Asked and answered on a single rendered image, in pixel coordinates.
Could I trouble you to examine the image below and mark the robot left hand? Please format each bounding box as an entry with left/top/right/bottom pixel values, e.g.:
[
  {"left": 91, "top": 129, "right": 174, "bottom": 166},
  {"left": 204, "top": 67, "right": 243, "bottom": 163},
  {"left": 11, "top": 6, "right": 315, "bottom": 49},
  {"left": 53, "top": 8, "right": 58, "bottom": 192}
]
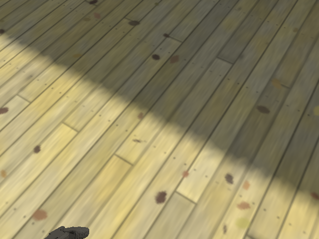
[{"left": 44, "top": 226, "right": 90, "bottom": 239}]

